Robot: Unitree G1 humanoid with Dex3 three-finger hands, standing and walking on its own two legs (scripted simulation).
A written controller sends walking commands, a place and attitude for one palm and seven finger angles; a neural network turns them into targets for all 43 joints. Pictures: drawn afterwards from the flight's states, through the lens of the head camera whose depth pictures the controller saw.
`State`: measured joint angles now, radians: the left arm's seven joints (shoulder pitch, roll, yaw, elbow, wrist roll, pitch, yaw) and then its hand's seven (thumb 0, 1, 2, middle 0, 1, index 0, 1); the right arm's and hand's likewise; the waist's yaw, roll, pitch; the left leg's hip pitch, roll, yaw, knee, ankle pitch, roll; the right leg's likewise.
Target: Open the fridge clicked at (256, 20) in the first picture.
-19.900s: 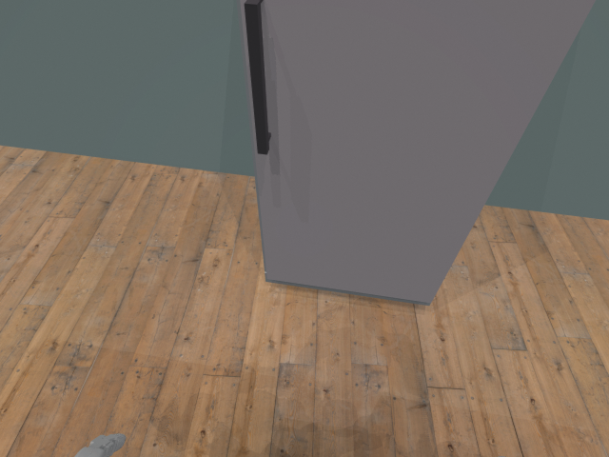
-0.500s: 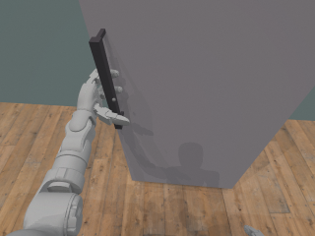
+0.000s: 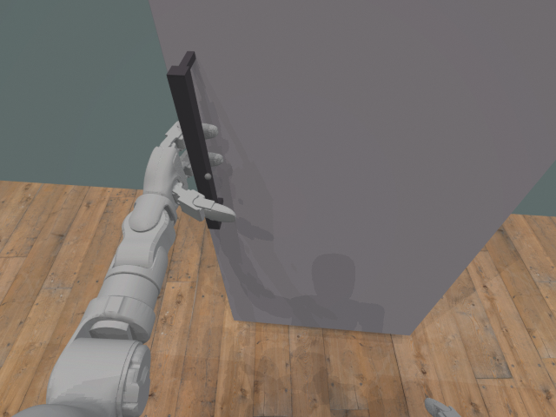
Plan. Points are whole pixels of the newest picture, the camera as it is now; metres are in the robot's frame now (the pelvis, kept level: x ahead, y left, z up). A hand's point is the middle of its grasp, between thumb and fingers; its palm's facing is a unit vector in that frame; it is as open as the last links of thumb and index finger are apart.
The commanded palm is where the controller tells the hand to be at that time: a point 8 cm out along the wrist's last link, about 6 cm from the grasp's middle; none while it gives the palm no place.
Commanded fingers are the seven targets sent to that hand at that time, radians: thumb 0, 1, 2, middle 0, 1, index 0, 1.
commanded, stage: grip the handle and tug to test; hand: left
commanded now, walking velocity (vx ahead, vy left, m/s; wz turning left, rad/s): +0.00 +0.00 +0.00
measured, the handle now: (204, 155) +0.49 +0.14 +0.11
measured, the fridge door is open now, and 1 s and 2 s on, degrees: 0 0 11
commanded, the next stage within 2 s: pull the door a little, standing still in 1.42 s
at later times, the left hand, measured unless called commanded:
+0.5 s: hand (207, 175) +0.42 +0.12 +0.13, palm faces -0.06 -1.00 +0.00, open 8.7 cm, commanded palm +0.40 +0.17 +0.13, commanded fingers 0.00 0.71 0.82 -0.43 -1.37 -0.43 -1.37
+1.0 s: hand (207, 174) +0.43 +0.12 +0.13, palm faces -0.07 -1.00 +0.00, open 5.8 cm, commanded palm +0.40 +0.17 +0.13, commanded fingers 0.00 0.90 0.90 -0.45 -1.40 -0.45 -1.40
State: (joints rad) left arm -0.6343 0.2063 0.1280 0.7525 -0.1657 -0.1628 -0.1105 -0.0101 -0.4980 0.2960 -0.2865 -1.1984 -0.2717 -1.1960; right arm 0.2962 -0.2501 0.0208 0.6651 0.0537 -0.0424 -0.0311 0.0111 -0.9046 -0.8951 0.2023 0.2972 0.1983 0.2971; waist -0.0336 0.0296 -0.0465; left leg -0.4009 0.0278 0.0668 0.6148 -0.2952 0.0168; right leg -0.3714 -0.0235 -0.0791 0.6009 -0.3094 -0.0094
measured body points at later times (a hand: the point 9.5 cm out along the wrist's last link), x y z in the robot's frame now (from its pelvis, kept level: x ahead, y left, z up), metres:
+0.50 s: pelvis +0.00 +0.00 +0.00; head +0.02 -0.01 +0.45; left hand +0.42 +0.17 +0.13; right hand +0.09 -0.25 -0.12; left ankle +0.01 +0.11 -0.73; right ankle +0.00 -0.11 -0.73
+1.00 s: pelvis +0.01 +0.00 +0.00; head +0.03 -0.01 +0.45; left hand +0.42 +0.17 +0.13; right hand +0.11 -0.26 -0.11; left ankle +0.01 +0.11 -0.73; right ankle +0.00 -0.11 -0.73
